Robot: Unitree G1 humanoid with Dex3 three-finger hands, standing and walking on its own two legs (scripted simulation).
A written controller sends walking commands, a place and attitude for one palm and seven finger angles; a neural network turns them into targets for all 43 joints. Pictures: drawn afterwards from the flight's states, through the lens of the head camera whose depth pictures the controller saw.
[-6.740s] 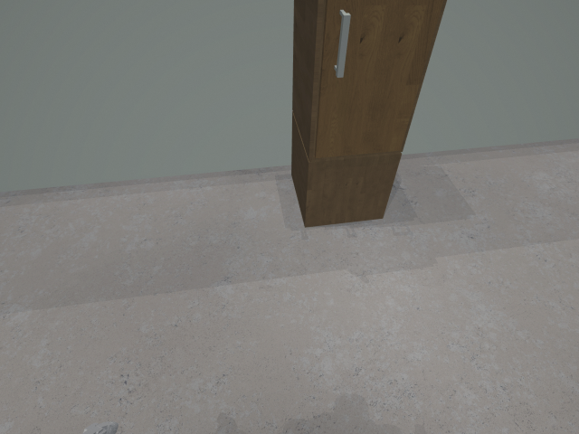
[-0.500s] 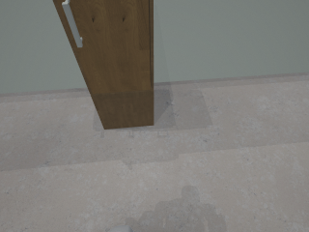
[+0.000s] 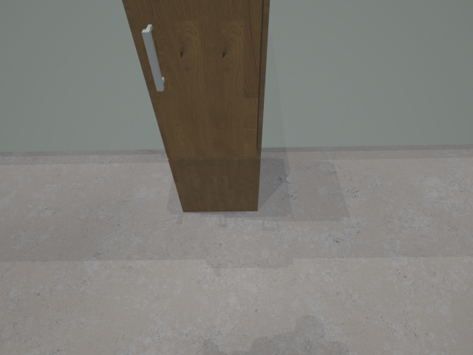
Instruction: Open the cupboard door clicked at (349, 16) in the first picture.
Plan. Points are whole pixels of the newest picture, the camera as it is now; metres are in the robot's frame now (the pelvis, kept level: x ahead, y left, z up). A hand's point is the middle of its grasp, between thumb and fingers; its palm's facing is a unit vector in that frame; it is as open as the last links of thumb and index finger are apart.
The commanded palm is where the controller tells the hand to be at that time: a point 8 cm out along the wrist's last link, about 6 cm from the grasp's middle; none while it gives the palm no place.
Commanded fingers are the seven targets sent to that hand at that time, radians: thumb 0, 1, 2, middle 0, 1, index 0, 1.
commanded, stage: take the last steps up to it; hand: left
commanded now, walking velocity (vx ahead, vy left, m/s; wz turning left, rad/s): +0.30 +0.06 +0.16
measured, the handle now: (155, 59) +0.85 +0.28 +0.09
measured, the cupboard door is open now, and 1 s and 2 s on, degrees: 0 0 0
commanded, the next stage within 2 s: come to a stop and stand still in 0.90 s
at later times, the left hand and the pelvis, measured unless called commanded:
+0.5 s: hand out of the picture -0.04 +0.15 -0.15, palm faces +0.26 -0.95 -0.17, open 7.4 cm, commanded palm none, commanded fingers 0.00 0.90 0.90 -0.20 -0.30 -0.20 -0.30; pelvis +0.11 +0.03 +0.00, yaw +7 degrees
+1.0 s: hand (141, 242) +0.39 +0.26 -0.15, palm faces +0.07 -0.97 -0.23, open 7.4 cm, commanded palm none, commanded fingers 0.00 0.90 0.90 -0.20 -0.30 -0.20 -0.30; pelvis +0.29 +0.07 -0.01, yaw +3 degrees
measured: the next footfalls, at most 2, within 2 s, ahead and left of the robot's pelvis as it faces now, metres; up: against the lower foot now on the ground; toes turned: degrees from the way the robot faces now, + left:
right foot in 0.02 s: +0.03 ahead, -0.11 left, +0.00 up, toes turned -4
left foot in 0.54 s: +0.21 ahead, +0.18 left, +0.00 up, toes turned +14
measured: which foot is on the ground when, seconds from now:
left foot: down 0.00-0.02, up 0.04-0.52, down 0.54-1.00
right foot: up 0.00-0.00, down 0.02-0.56, up 0.58-1.00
